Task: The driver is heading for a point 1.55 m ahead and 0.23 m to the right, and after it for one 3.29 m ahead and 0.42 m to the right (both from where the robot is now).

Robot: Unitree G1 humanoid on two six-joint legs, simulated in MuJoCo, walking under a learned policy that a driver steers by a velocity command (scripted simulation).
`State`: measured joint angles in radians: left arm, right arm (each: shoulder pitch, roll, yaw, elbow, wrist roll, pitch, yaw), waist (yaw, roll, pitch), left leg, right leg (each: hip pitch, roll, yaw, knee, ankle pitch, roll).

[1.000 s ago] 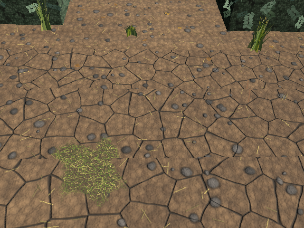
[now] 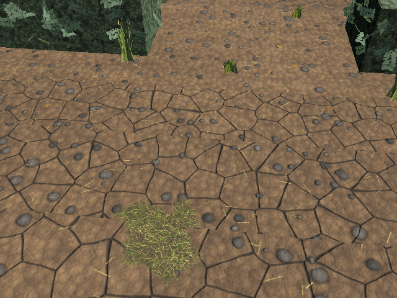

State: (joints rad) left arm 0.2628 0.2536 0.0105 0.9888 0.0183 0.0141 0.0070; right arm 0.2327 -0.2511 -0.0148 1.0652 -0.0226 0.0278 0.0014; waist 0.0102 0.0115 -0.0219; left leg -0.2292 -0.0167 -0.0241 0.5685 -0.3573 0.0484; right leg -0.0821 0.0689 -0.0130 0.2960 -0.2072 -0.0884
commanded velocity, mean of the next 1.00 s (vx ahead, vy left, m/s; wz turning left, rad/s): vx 0.37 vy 0.00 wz -0.04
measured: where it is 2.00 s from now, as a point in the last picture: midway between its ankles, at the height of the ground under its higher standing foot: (218, 250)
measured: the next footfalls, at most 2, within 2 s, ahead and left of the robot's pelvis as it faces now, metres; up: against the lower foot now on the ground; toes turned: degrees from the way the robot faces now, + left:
left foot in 0.22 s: +0.11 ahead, +0.13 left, +0.00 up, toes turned +3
right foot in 0.80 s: +0.57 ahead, -0.01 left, -0.17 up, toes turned -4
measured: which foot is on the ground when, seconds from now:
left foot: up 0.00-0.20, down 0.22-0.80, up 0.82-1.00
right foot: down 0.00-0.22, up 0.24-0.78, down 0.80-1.00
